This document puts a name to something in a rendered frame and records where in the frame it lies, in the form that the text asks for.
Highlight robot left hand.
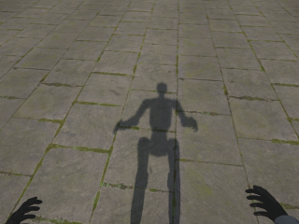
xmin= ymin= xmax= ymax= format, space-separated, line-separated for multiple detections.
xmin=6 ymin=196 xmax=42 ymax=224

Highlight robot right forearm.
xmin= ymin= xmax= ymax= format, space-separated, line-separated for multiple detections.
xmin=274 ymin=215 xmax=299 ymax=224

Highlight robot right hand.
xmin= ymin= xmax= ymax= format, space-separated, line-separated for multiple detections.
xmin=245 ymin=185 xmax=288 ymax=222

